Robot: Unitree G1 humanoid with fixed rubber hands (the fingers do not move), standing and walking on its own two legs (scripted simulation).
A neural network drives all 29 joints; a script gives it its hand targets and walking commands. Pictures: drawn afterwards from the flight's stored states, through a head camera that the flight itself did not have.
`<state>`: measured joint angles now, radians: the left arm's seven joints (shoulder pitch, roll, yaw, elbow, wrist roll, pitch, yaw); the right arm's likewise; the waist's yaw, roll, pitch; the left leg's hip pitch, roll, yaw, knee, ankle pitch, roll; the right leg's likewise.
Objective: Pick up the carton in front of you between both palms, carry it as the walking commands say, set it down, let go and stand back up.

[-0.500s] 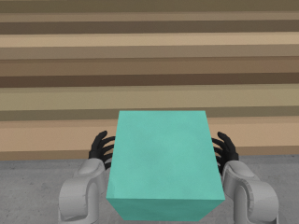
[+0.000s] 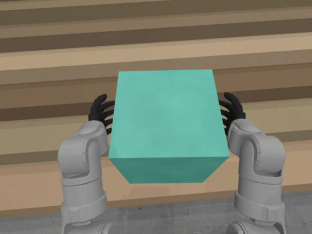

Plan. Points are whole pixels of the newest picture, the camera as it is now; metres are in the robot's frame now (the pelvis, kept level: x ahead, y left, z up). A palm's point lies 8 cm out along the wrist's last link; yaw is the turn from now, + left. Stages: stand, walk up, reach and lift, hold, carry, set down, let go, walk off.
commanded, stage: carry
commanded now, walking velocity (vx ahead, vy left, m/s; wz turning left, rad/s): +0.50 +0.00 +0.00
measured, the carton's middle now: (165, 133) +0.33 +0.00 +0.10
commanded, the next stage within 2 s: none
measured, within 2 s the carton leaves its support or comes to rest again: neither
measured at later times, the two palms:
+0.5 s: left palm (117, 54) +0.68 +0.16 +0.13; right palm (198, 51) +0.69 -0.14 +0.13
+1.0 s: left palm out of the picture +1.09 +0.31 +0.23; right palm out of the picture +1.19 +0.01 +0.24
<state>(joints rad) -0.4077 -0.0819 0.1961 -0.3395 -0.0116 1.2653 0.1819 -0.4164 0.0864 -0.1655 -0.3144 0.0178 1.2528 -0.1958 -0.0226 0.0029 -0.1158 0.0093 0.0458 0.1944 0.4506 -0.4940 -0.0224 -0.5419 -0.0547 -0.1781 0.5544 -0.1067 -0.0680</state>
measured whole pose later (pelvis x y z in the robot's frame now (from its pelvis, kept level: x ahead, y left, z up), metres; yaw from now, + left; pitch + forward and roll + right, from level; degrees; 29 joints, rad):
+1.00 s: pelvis +0.80 +0.06 +0.23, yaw -1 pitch +7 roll -6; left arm -0.43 -0.14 0.22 -0.32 -0.09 0.94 0.27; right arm -0.47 0.22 -0.35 -0.24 -0.11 0.84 -0.13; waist 0.31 -0.01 0.31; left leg -0.78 -0.06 -0.19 0.95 -0.41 0.07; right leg -0.25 0.20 0.08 0.86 -0.53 -0.09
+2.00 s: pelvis +1.63 +0.24 +0.52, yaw -2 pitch +5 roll -3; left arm -0.80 -0.13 0.36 -0.17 0.15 1.22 0.18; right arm -0.81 0.04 -0.35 -0.10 0.06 1.24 -0.23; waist -0.11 0.02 0.00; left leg -0.09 0.07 0.13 0.52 -0.28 0.07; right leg -0.87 0.03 -0.19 1.05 -0.27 -0.16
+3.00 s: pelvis +2.25 +0.26 +0.78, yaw -1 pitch +3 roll -4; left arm -0.73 -0.09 0.31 0.04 0.06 1.26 0.19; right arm -0.70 0.08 -0.38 0.00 -0.05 1.28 -0.16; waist 0.11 0.01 -0.09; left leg -0.16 0.17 0.04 0.76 -0.20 -0.02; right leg -0.78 -0.02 -0.18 1.04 -0.29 -0.11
